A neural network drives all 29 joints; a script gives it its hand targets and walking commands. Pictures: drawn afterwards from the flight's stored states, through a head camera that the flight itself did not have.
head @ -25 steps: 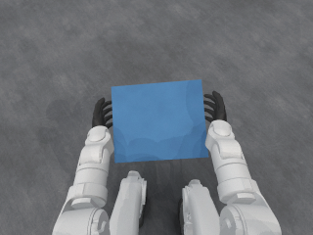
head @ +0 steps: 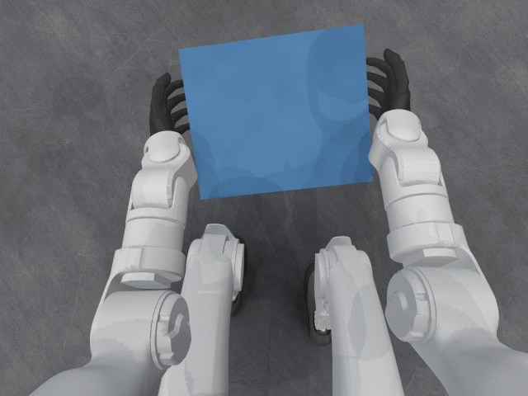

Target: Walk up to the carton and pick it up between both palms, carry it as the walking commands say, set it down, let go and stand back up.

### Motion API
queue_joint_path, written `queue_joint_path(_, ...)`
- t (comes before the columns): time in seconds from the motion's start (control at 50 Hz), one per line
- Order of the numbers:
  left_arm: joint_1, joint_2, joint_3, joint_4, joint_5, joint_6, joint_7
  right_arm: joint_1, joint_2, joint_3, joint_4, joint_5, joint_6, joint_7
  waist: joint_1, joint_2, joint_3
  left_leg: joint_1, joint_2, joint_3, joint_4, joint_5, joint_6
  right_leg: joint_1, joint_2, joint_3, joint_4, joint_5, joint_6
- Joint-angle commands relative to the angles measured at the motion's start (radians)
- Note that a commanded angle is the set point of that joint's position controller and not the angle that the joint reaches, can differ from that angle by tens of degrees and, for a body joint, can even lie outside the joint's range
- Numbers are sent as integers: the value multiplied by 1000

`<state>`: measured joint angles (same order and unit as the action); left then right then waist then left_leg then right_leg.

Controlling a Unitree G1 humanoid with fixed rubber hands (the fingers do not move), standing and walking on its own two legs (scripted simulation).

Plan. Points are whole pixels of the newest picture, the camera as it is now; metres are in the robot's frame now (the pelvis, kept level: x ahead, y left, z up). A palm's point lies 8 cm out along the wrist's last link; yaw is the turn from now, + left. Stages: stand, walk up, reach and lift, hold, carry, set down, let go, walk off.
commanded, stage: set down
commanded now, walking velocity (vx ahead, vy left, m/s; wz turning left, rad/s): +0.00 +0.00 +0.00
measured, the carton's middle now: (277, 122) +0.50 +0.03 -0.17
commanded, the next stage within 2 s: none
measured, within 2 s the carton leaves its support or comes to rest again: rests again in 1.82 s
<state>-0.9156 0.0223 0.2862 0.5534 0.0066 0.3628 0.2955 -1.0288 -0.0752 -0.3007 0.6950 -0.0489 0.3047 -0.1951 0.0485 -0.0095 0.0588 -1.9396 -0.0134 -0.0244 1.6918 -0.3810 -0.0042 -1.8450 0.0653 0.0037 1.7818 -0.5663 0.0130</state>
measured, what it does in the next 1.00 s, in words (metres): lowers itself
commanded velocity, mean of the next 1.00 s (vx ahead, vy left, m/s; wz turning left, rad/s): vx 0.00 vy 0.00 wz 0.00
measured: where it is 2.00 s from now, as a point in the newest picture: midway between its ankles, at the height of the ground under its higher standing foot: (274, 303)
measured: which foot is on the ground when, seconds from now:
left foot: down 0.00-1.00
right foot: down 0.00-1.00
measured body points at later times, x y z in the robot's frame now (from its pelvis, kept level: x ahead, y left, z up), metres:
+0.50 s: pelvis -0.03 -0.01 -0.05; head +0.32 +0.02 +0.23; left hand +0.48 +0.21 -0.19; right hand +0.53 -0.10 -0.18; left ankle +0.15 +0.12 -0.47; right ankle +0.10 -0.12 -0.47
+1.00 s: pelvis -0.01 +0.00 -0.11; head +0.35 +0.04 +0.13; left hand +0.50 +0.22 -0.29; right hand +0.56 -0.09 -0.28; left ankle +0.15 +0.12 -0.47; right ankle +0.10 -0.12 -0.47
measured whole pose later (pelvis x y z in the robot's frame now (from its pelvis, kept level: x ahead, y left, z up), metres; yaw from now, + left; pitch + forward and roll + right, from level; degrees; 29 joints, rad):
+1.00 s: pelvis -0.01 +0.00 -0.11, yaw +0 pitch +29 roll -3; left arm -1.36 0.31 0.04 0.82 -0.26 0.32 0.34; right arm -1.44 -0.26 -0.11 0.88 0.14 0.29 -0.29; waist 0.10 0.02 0.53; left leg -2.17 -0.05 -0.05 2.07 -0.40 -0.01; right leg -2.03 0.05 -0.04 2.18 -0.65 0.01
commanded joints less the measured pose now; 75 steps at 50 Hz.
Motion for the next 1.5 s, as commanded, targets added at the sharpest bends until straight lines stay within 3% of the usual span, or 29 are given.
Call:
queue_joint_path(0.0, -978, -885, -650, -366, -156, -47, -390, -847, 987, 691, -333, 252, -19, 371, 74, 19, -1887, 1121, -124, 17, -74, 205, -27, 434, 111, -23, -163, 205, -8)
queue_joint_path(0.02, -987, -913, -684, -368, -184, -32, -386, -840, 955, 672, -329, 253, -17, 362, 24, 68, -1977, 1202, -126, 17, -55, 201, -36, 449, 102, -30, -153, 204, -14)
queue_joint_path(0.06, -1031, -811, -659, -448, -190, -37, -386, -921, 945, 753, -430, 258, -2, 327, 107, -6, -2169, 1151, -124, 77, -5, 263, -26, 660, 97, -8, -137, 221, -23)
queue_joint_path(0.08, -1056, -759, -678, -484, -220, -38, -375, -936, 893, 755, -448, 261, 9, 311, 77, -38, -2238, 1202, -124, 60, 0, 267, -27, 683, 94, -34, -105, 247, -10)
queue_joint_path(0.12, -960, -622, -620, -482, -188, -29, -364, -918, 826, 799, -508, 274, 41, 270, 134, -71, -2370, 1195, -113, 127, 52, 324, -27, 885, 69, -20, -108, 301, 4)
queue_joint_path(0.14, -971, -650, -679, -427, -196, -6, -378, -886, 811, 786, -522, 278, 43, 253, 39, -47, -2272, 1174, -102, 104, 75, 393, -20, 874, 80, -32, -90, 407, 3)
queue_joint_path(0.16, -1066, -611, -722, -682, -240, -14, -373, -865, 798, 821, -683, 330, 48, 219, 41, -35, -2427, 1187, -118, 132, 119, 471, -10, 1036, 81, 9, -66, 564, 0)
queue_joint_path(0.2, -1030, -608, -727, -636, -249, -5, -353, -953, 708, 798, -803, 342, 44, 193, 69, 10, -2402, 1247, -107, 132, 96, 501, -14, 976, 88, 11, -77, 567, 4)
queue_joint_path(0.24, -1038, -562, -672, -583, -267, -1, -329, -956, 688, 795, -697, 334, 63, 181, 102, 10, -2203, 1185, -107, 142, 77, 438, -8, 924, 71, 43, -94, 474, -3)
queue_joint_path(0.32, -1159, -551, -642, -369, -259, -43, -344, -919, 737, 663, -314, 255, 43, 199, 43, 22, -1754, 928, -97, 129, 59, 222, -6, 641, 72, -1, -92, 241, -10)
queue_joint_path(0.36, -1177, -636, -659, -297, -289, -65, -346, -1024, 752, 668, -391, 267, -12, 212, 12, 3, -1817, 966, -111, 99, 84, 290, 2, 616, 84, -21, -59, 306, -10)
queue_joint_path(0.42, -1166, -666, -602, -147, -239, -101, -366, -1075, 802, 664, -281, 287, -48, 234, 87, -23, -1764, 877, -101, 115, 123, 277, 8, 544, 79, -1, -45, 268, -10)
queue_joint_path(0.46, -1260, -667, -568, -131, -241, -122, -367, -1074, 774, 567, -120, 230, -55, 251, 20, -8, -1656, 823, -91, 84, 107, 179, -1, 444, 78, -24, -22, 184, -16)
queue_joint_path(0.5, -1188, -669, -489, 13, -177, -132, -381, -982, 772, 478, 65, 180, -57, 290, 62, 1, -1443, 774, -87, 83, 93, 100, -6, 255, 87, -36, -14, 73, -22)
queue_joint_path(0.68, -1419, -693, -588, -222, -295, -95, -358, -1234, 761, 592, -201, 309, -45, 297, 35, 31, -2061, 1135, -93, 55, 216, 287, -4, 380, 83, -69, 112, 214, -23)
queue_joint_path(0.78, -1416, -724, -631, -242, -361, -100, -316, -1212, 699, 552, -132, 308, -60, 301, -21, 98, -1879, 1193, -90, -42, 201, 230, -11, 154, 77, -72, 161, 159, -52)
queue_joint_path(0.84, -1362, -784, -609, -106, -372, -109, -334, -1285, 695, 569, -198, 306, -97, 300, -31, 19, -1788, 1067, -96, -30, 230, 274, 6, 162, 75, -86, 171, 195, -45)
queue_joint_path(0.92, -1483, -681, -618, -329, -412, -166, -329, -1234, 731, 588, -217, 339, -99, 284, -16, 8, -1916, 1024, -100, 40, 311, 473, 13, 359, 81, -43, 187, 355, -45)
queue_joint_path(1.0, -1360, -685, -576, -16, -362, -160, -349, -1201, 654, 545, -101, 290, -132, 283, -36, 42, -1621, 913, -88, 29, 319, 382, 11, 192, 79, -57, 195, 258, -45)
queue_joint_path(1.02, -1427, -688, -594, -118, -385, -175, -354, -1216, 657, 534, -119, 293, -138, 280, -40, 71, -1646, 878, -97, 31, 312, 374, 3, 218, 82, -55, 210, 275, -50)
queue_joint_path(1.08, -1418, -610, -517, -31, -350, -195, -357, -1201, 662, 525, -10, 304, -136, 282, 24, 43, -1572, 822, -84, 65, 355, 369, 12, 202, 79, -44, 215, 229, -43)
queue_joint_path(1.1, -1485, -558, -536, -156, -371, -210, -357, -1152, 725, 538, 34, 318, -120, 281, 52, 19, -1604, 813, -79, 75, 346, 400, 14, 265, 81, -47, 228, 278, -40)
queue_joint_path(1.12, -1464, -590, -546, -111, -382, -212, -362, -1126, 718, 533, 37, 300, -122, 278, 10, 16, -1599, 786, -82, 67, 365, 402, 12, 258, 82, -45, 235, 295, -38)
queue_joint_path(1.16, -1416, -590, -496, -2, -373, -210, -368, -1148, 676, 533, 22, 304, -136, 282, 24, -16, -1475, 733, -77, 80, 373, 363, 18, 246, 79, -43, 226, 244, -44)
queue_joint_path(1.18, -1357, -627, -490, 43, -357, -207, -375, -1210, 715, 560, -34, 330, -151, 285, 94, -22, -1483, 774, -79, 78, 377, 417, 21, 208, 89, -50, 254, 267, -42)
queue_joint_path(1.24, -1304, -624, -473, 69, -354, -210, -387, -1182, 707, 538, 0, 320, -153, 295, 51, -45, -1413, 730, -75, 63, 379, 394, 23, 189, 85, -65, 261, 260, -35)
queue_joint_path(1.3, -1306, -572, -418, 85, -346, -234, -385, -1215, 721, 606, -19, 348, -158, 294, 117, -177, -1473, 692, -75, 85, 419, 430, 33, 269, 73, -47, 267, 302, -19)
queue_joint_path(1.42, -1273, -581, -403, 95, -335, -241, -393, -1188, 724, 595, -6, 367, -164, 287, 151, -130, -1385, 610, -76, 98, 419, 405, 30, 259, 82, -29, 274, 326, -13)
queue_joint_path(1.48, -1346, -569, -424, 90, -379, -246, -411, -1178, 739, 569, 30, 339, -159, 284, 82, -128, -1297, 548, -62, 92, 419, 332, 25, 250, 81, -26, 260, 290, -27)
